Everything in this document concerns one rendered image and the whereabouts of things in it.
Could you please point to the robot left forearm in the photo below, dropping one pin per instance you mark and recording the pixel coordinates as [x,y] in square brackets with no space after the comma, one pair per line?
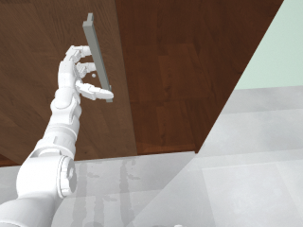
[63,128]

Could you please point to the left robot upper arm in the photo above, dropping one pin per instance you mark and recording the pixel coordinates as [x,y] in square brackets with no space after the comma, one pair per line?
[43,183]

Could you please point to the handle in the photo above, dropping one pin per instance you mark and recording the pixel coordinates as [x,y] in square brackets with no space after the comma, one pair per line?
[92,39]

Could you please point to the robot left hand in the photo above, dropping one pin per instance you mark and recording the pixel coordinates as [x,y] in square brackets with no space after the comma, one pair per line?
[69,73]

